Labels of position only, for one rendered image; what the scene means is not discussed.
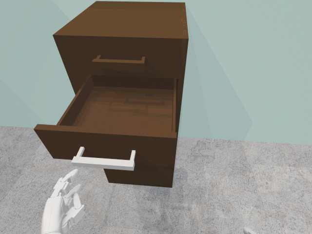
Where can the drawer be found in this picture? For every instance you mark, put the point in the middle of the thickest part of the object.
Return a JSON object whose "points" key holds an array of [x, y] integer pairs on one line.
{"points": [[112, 115]]}

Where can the handle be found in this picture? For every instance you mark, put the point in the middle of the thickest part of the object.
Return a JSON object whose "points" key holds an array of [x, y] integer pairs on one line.
{"points": [[117, 63], [104, 163]]}

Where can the left robot hand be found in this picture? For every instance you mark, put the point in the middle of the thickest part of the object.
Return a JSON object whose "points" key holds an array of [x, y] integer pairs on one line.
{"points": [[59, 215]]}

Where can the cabinet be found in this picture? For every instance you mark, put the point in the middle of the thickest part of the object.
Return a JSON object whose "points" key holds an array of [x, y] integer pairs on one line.
{"points": [[155, 32]]}

